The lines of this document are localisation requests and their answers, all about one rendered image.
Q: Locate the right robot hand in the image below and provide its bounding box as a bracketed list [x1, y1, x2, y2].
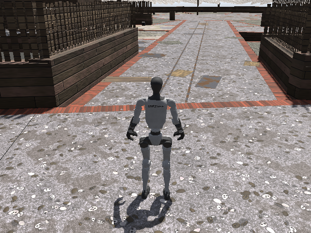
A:
[173, 131, 185, 140]

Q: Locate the right robot upper arm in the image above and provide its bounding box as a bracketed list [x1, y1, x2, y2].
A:
[166, 98, 179, 125]

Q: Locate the robot left shin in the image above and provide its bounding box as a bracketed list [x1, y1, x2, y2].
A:
[142, 159, 150, 192]

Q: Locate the robot left forearm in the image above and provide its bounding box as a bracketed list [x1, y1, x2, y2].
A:
[128, 116, 137, 133]

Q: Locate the left robot upper arm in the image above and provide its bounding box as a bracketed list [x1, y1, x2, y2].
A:
[132, 98, 146, 124]

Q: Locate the humanoid robot head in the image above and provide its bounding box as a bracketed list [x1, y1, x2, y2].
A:
[148, 77, 164, 100]

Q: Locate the left robot hand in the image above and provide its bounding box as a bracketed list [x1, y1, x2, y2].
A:
[126, 131, 138, 141]

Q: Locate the robot right forearm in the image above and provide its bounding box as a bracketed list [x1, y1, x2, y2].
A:
[175, 118, 183, 133]

